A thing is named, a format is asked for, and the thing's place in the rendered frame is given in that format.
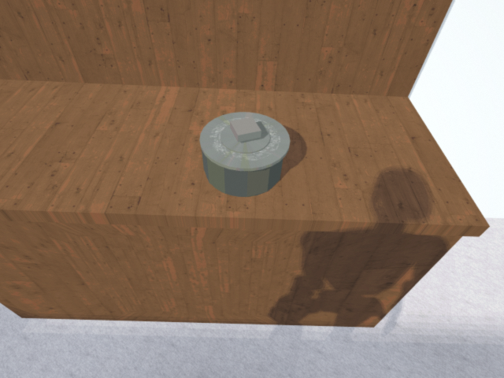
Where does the lid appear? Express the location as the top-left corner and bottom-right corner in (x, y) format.
(199, 112), (290, 171)

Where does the pot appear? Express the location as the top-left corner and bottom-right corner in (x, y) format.
(202, 152), (283, 197)

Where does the table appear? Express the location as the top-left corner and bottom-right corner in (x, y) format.
(0, 0), (490, 328)

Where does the knob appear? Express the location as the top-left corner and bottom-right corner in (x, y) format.
(230, 117), (261, 142)

